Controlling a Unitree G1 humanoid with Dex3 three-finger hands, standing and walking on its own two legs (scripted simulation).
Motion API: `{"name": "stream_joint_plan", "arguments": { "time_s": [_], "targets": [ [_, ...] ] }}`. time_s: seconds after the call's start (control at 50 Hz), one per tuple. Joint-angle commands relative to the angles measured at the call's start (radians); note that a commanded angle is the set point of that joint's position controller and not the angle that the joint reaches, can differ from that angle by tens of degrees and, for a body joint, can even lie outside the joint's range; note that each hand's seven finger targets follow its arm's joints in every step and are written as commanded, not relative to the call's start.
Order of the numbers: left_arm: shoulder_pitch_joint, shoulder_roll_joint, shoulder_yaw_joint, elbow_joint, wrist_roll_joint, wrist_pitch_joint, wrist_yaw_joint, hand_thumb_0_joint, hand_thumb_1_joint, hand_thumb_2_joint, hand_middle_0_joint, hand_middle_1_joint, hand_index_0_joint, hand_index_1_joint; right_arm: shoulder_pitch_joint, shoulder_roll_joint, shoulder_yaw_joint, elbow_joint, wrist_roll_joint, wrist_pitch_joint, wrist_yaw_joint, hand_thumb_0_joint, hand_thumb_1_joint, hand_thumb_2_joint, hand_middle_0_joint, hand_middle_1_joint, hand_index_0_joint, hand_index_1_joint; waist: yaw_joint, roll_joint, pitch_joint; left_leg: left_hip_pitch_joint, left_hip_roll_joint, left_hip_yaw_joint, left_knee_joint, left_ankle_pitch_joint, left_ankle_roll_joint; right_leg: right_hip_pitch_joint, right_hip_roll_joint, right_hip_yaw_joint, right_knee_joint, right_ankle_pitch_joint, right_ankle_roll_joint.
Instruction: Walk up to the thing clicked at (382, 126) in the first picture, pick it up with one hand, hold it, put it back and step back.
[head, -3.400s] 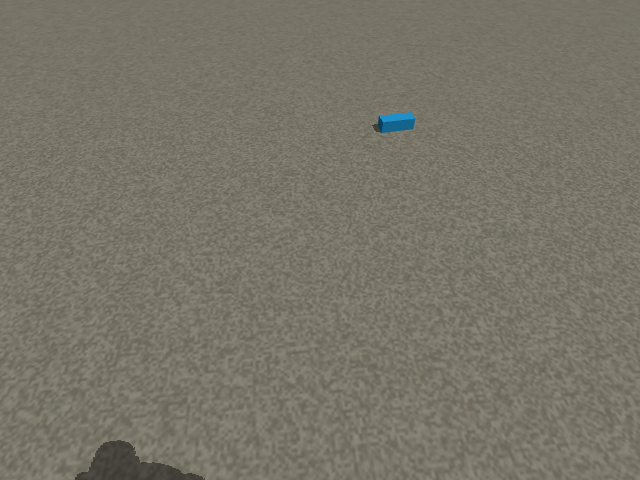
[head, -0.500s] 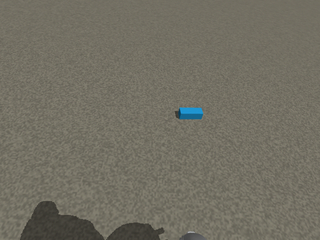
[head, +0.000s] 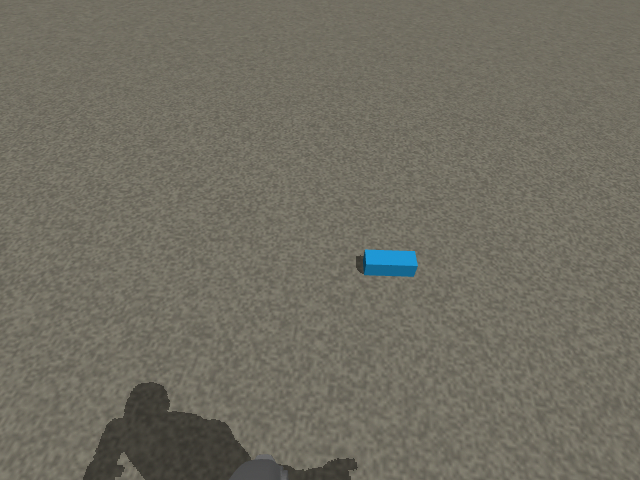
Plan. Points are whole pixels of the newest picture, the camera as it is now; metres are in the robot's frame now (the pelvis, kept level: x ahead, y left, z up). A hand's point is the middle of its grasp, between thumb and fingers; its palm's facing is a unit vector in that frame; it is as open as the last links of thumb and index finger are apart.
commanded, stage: walk up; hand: left
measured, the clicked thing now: (389, 263) +1.03 -0.20 -0.73
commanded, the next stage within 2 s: none
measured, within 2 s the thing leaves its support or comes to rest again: neither
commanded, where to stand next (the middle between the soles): +0.60 -0.42 m, yaw +5 degrees
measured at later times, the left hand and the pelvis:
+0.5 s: hand (241, 391) +0.28 +0.16 -0.15, palm faces -0.04 -0.92 -0.38, open 7.4 cm; pelvis +0.18 -0.14 -0.03, yaw -1 degrees
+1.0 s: hand (334, 348) +0.38 +0.01 -0.17, palm faces -0.04 -0.96 -0.28, open 7.4 cm; pelvis +0.33 -0.25 -0.01, yaw +1 degrees
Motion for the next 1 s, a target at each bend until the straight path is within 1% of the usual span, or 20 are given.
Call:
{"name": "stream_joint_plan", "arguments": {
  "time_s": [0.0,0.04,0.06,0.08,0.2,0.32,0.4,0.44,0.46,0.48,0.5,0.6,0.68,0.74,0.76,0.78,0.8,0.82,0.9,0.98],
  "targets": [
    [-0.083,0.226,0.063,-0.125,-0.011,-0.016,0.008,0.0,0.9,0.9,-0.2,-0.3,-0.2,-0.3,0.089,-0.214,-0.073,-0.064,0.005,-0.036,-0.03,0.0,-0.9,-0.9,0.2,0.3,0.2,0.3,-0.078,-0.061,-0.019,0.273,-0.041,0.029,-0.195,0.148,0.017,-0.132,-0.242,0.174,-0.089,0.176,-0.126],
    [-0.042,0.157,0.034,-0.141,-0.013,-0.019,0.011,0.0,0.9,0.9,-0.2,-0.3,-0.2,-0.3,0.258,-0.284,-0.103,-0.033,-0.007,-0.045,-0.056,0.0,-0.9,-0.9,0.2,0.3,0.2,0.3,-0.161,0.105,-0.125,0.601,0.01,-0.097,-0.285,0.086,0.071,-0.279,-0.142,0.083,0.282,0.317,-0.054],
    [0.006,0.103,0.027,-0.148,-0.009,-0.019,0.01,0.0,0.9,0.9,-0.2,-0.3,-0.2,-0.3,0.306,-0.38,-0.131,-0.048,-0.018,-0.044,-0.071,0.0,-0.9,-0.9,0.2,0.3,0.2,0.3,-0.157,0.284,-0.174,0.744,0.291,-0.553,-0.376,-0.035,0.159,-0.51,-0.02,0.066,0.533,-0.095,0.013],
    [0.023,0.211,0.055,-0.134,-0.004,0.0,0.019,0.0,0.9,0.9,-0.2,-0.3,-0.2,-0.3,0.255,-0.419,-0.139,-0.1,0.005,-0.04,-0.079,0.0,-0.9,-0.9,0.2,0.3,0.2,0.3,-0.152,0.114,-0.178,0.68,0.437,-0.85,-0.494,-0.251,0.264,-0.573,-0.026,0.209,0.664,-0.237,0.041],
    [0.034,0.218,0.069,-0.056,-0.007,0.021,-0.003,0.0,0.9,0.9,-0.2,-0.3,-0.2,-0.3,0.049,-0.318,-0.094,-0.111,0.004,-0.05,-0.066,0.0,-0.9,-0.9,0.2,0.3,0.2,0.3,-0.057,0.113,0.03,0.235,0.239,-0.268,-0.491,-0.059,0.185,-0.428,-0.165,0.252,0.596,-0.023,0.075],
    [-0.085,0.196,0.078,-0.06,-0.005,0.036,-0.041,0.0,0.9,0.9,-0.2,-0.3,-0.2,-0.3,0.032,-0.389,-0.12,-0.107,-0.011,-0.055,-0.049,0.0,-0.9,-0.9,0.2,0.3,0.2,0.3,-0.076,0.185,0.028,0.155,0.209,-0.163,-0.501,-0.256,0.164,-0.338,-0.179,0.166,0.32,0.066,0.079],
    [-0.015,0.207,0.094,-0.016,-0.007,0.03,-0.041,0.0,0.9,0.9,-0.2,-0.3,-0.2,-0.3,-0.066,-0.394,-0.121,-0.105,-0.011,-0.035,-0.054,0.0,-0.9,-0.9,0.2,0.3,0.2,0.3,-0.001,0.162,-0.024,0.047,0.205,-0.11,-0.393,-0.309,0.128,-0.071,-0.135,0.073,0.204,0.08,0.059],
    [0.073,0.247,0.115,0.02,0.004,0.016,-0.026,0.0,0.9,0.9,-0.2,-0.3,-0.2,-0.3,-0.013,-0.307,-0.091,-0.083,-0.023,-0.016,-0.059,0.0,-0.9,-0.9,0.2,0.3,0.2,0.3,0.039,-0.052,-0.066,-0.006,0.106,-0.012,-0.067,-0.28,0.09,0.075,-0.069,0.05,0.108,-0.048,0.051],
    [0.179,0.323,0.138,0.035,0.022,0.006,-0.009,0.0,0.9,0.9,-0.2,-0.3,-0.2,-0.3,-0.022,-0.223,-0.063,-0.1,-0.017,-0.011,-0.059,0.0,-0.9,-0.9,0.2,0.3,0.2,0.3,0.11,-0.324,-0.053,-0.169,0.013,0.049,0.308,-0.196,0.056,0.142,-0.194,0.305,-0.087,-0.311,-0.006],
    [0.14,0.388,0.131,-0.009,0.01,-0.008,0.006,0.0,0.9,0.9,-0.2,-0.3,-0.2,-0.3,-0.048,-0.204,-0.05,-0.139,0.009,-0.014,-0.067,0.0,-0.9,-0.9,0.2,0.3,0.2,0.3,0.091,-0.418,-0.006,-0.366,-0.093,-0.013,0.445,-0.298,0.021,0.119,-0.386,0.718,-0.319,-0.358,-0.109],
    [0.049,0.394,0.126,-0.035,-0.009,-0.008,0.013,0.0,0.9,0.9,-0.2,-0.3,-0.2,-0.3,-0.075,-0.266,-0.07,-0.121,0.002,-0.008,-0.08,0.0,-0.9,-0.9,0.2,0.3,0.2,0.3,0.055,-0.289,0.04,-0.304,-0.002,-0.136,0.489,-0.257,0.024,-0.001,-0.429,0.738,-0.344,-0.384,-0.149],
    [-0.026,0.262,0.084,-0.055,-0.009,-0.017,0.031,0.0,0.9,0.9,-0.2,-0.3,-0.2,-0.3,0.063,-0.263,-0.061,-0.014,0.005,-0.03,-0.051,0.0,-0.9,-0.9,0.2,0.3,0.2,0.3,-0.019,-0.209,-0.003,-0.086,0.02,-0.061,0.179,-0.179,0.016,-0.043,-0.291,0.358,-0.14,0.081,-0.179],
    [-0.038,0.246,0.067,-0.1,-0.002,-0.019,0.031,0.0,0.9,0.9,-0.2,-0.3,-0.2,-0.3,0.07,-0.228,-0.061,-0.04,0.005,-0.029,-0.045,0.0,-0.9,-0.9,0.2,0.3,0.2,0.3,-0.018,-0.194,-0.032,0.022,-0.019,-0.012,0.013,-0.066,0.014,-0.044,-0.292,0.31,-0.131,0.174,-0.184],
    [-0.122,0.223,0.048,-0.14,-0.012,-0.004,0.021,0.0,0.9,0.9,-0.2,-0.3,-0.2,-0.3,0.178,-0.228,-0.078,-0.016,0.004,-0.042,-0.055,0.0,-0.9,-0.9,0.2,0.3,0.2,0.3,-0.116,-0.09,-0.055,0.357,-0.056,0.018,-0.209,0.141,0.025,-0.241,-0.24,0.199,0.01,0.101,-0.134],
    [-0.105,0.177,0.027,-0.154,-0.012,-0.004,0.019,0.0,0.9,0.9,-0.2,-0.3,-0.2,-0.3,0.252,-0.275,-0.098,0.003,-0.006,-0.045,-0.067,0.0,-0.9,-0.9,0.2,0.3,0.2,0.3,-0.158,0.01,-0.112,0.563,-0.032,-0.066,-0.245,0.128,0.041,-0.351,-0.194,0.155,0.176,0.142,-0.089],
    [-0.065,0.119,0.013,-0.162,-0.013,-0.005,0.018,0.0,0.9,0.9,-0.2,-0.3,-0.2,-0.3,0.302,-0.367,-0.128,-0.005,-0.02,-0.046,-0.08,0.0,-0.9,-0.9,0.2,0.3,0.2,0.3,-0.177,0.207,-0.15,0.683,0.172,-0.418,-0.381,-0.125,0.119,-0.522,-0.082,0.08,0.451,0.006,-0.025],
    [-0.014,0.153,0.029,-0.148,-0.006,0.013,0.021,0.0,0.9,0.9,-0.2,-0.3,-0.2,-0.3,0.271,-0.414,-0.134,-0.058,-0.019,-0.044,-0.091,0.0,-0.9,-0.9,0.2,0.3,0.2,0.3,-0.148,0.152,-0.138,0.64,0.385,-0.808,-0.521,-0.319,0.193,-0.624,-0.029,0.18,0.622,-0.186,0.026],
    [-0.006,0.264,0.054,-0.122,0.001,0.029,0.027,0.0,0.9,0.9,-0.2,-0.3,-0.2,-0.3,0.198,-0.427,-0.138,-0.08,0.015,-0.039,-0.093,0.0,-0.9,-0.9,0.2,0.3,0.2,0.3,-0.136,0.038,-0.085,0.518,0.425,-0.83,-0.541,-0.414,0.238,-0.599,-0.085,0.277,0.687,-0.196,0.034],
    [0.044,0.25,0.07,-0.061,0.002,0.033,0.015,0.0,0.9,0.9,-0.2,-0.3,-0.2,-0.3,0.047,-0.326,-0.099,-0.09,0.004,-0.042,-0.081,0.0,-0.9,-0.9,0.2,0.3,0.2,0.3,-0.051,0.074,0.039,0.265,0.26,-0.4,-0.498,-0.249,0.191,-0.497,-0.166,0.264,0.608,-0.047,0.069],
    [-0.013,0.204,0.072,-0.068,0.002,0.038,-0.011,0.0,0.9,0.9,-0.2,-0.3,-0.2,-0.3,0.062,-0.355,-0.11,-0.083,-0.013,-0.049,-0.065,0.0,-0.9,-0.9,0.2,0.3,0.2,0.3,-0.072,0.164,0.032,0.205,0.216,-0.262,-0.478,-0.174,0.193,-0.419,-0.172,0.204,0.464,-0.021,0.086]
  ]
}}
